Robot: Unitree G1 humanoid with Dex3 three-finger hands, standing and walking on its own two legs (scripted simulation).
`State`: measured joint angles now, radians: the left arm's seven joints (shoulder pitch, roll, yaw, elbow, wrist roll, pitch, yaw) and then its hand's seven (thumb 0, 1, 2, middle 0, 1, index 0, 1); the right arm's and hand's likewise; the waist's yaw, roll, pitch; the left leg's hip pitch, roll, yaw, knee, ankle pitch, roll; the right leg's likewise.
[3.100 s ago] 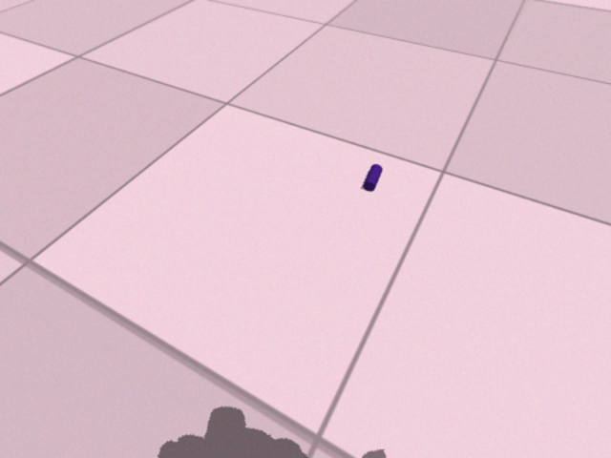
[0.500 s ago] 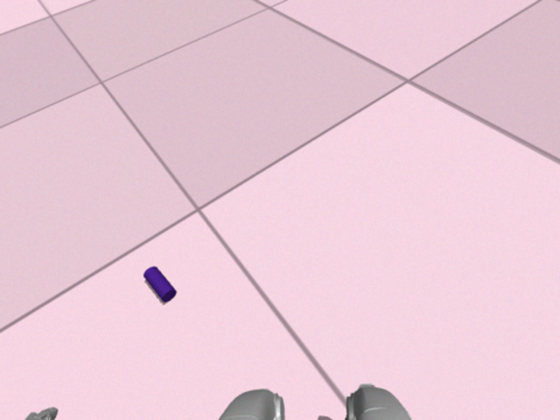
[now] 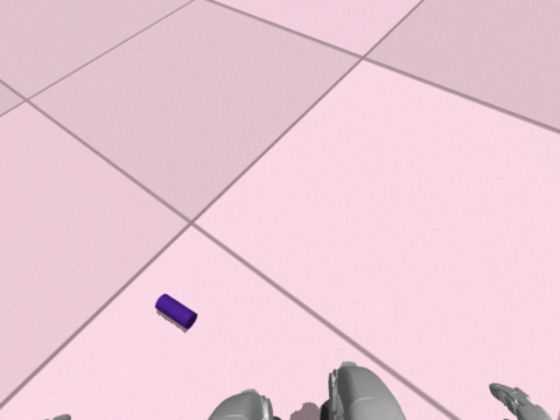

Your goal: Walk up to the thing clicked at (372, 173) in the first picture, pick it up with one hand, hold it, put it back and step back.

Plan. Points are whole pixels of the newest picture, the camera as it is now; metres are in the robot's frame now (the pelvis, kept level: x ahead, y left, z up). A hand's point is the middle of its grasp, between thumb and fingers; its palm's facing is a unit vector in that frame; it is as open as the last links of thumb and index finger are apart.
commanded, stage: walk up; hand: left
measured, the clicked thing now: (176, 311) +0.49 +0.40 -0.70
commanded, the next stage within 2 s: none
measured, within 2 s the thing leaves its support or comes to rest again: neither
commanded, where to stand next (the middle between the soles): +0.00 +0.37 m, yaw -31 degrees
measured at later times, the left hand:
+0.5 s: hand out of the picture +0.10 +0.60 -0.13, palm faces -0.17 -0.75 -0.64, open 7.4 cm
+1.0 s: hand out of the picture +0.10 +0.68 -0.14, palm faces -0.41 -0.78 -0.47, open 7.4 cm
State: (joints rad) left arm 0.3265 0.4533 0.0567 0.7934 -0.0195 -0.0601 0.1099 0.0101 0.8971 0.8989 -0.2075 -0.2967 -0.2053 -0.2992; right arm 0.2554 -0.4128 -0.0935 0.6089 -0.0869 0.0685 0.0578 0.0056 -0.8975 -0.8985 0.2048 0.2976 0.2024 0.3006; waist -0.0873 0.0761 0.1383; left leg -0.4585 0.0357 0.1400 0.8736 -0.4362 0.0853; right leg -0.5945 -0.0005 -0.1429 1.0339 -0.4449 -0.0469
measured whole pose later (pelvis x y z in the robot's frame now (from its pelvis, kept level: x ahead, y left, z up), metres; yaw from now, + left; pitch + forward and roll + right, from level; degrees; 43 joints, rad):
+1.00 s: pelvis -0.11 +0.47 -0.01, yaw -26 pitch -3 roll +2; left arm 0.22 0.41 0.05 0.83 0.05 0.02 0.03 0.01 0.89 0.90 -0.21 -0.30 -0.21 -0.30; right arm 0.25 -0.42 -0.08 0.82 -0.02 -0.01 0.01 0.01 -0.90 -0.90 0.21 0.30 0.20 0.30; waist 0.00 -0.02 0.10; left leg -0.36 0.03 0.04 0.89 -0.48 -0.03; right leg -0.52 0.01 0.18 1.01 -0.49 -0.05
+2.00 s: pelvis -0.09 +0.40 +0.03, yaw -32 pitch -2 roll +0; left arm 0.06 0.35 0.00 1.06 0.00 -0.03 0.01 0.01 0.90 0.90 -0.21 -0.30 -0.20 -0.30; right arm 0.03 -0.37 -0.01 1.04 0.01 -0.01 0.02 0.00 -0.90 -0.90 0.20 0.30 0.20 0.30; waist 0.00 0.03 0.10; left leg -0.33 0.01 0.00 0.59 -0.22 -0.01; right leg -0.21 -0.01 0.00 0.61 -0.37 0.00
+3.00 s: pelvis -0.11 +0.41 +0.02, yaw -31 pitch -1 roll +1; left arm 0.06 0.39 0.05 1.00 -0.01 0.02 0.03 0.01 0.90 0.90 -0.20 -0.30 -0.20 -0.30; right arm 0.00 -0.39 -0.08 0.96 -0.02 0.08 0.03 0.00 -0.90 -0.90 0.20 0.30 0.20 0.30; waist -0.01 0.02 0.16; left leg -0.39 -0.01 -0.01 0.57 -0.16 0.01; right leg -0.29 -0.02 0.00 0.71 -0.36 -0.05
